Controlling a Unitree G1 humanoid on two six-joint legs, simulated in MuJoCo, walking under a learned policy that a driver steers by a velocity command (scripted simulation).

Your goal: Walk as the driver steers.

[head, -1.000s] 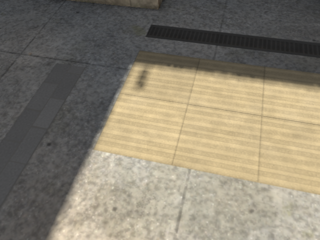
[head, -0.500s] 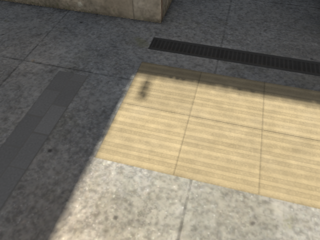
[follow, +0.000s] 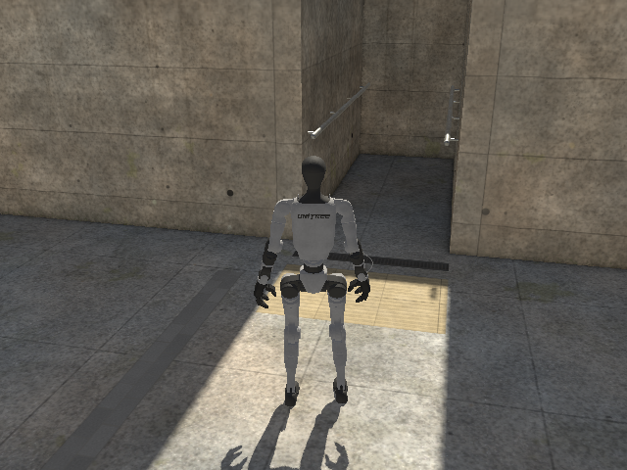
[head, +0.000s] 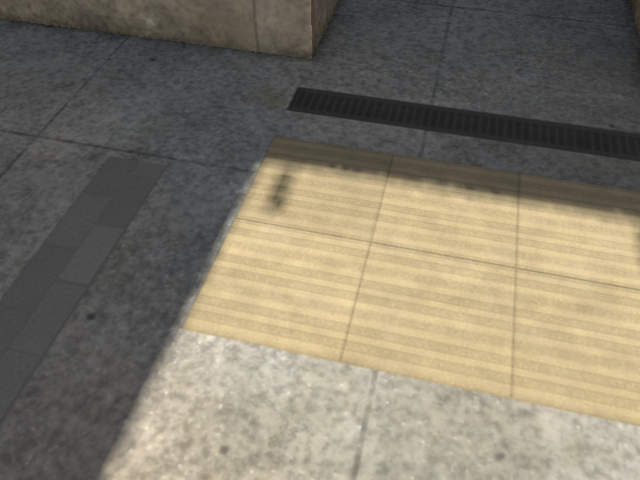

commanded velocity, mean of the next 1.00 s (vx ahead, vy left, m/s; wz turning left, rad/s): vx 0.42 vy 0.00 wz -0.03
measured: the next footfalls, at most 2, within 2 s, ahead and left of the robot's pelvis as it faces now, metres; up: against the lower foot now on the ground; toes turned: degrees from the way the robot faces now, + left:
left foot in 0.60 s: +0.42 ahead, +0.10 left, +0.00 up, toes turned +2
right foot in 1.14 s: +0.72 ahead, -0.15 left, +0.00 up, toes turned -10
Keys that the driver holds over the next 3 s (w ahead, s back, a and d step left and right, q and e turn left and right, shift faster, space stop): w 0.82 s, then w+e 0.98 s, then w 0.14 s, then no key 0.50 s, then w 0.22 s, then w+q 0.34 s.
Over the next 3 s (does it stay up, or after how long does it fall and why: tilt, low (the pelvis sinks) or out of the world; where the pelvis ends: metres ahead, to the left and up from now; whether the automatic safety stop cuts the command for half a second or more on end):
stays up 1.26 -0.34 0.01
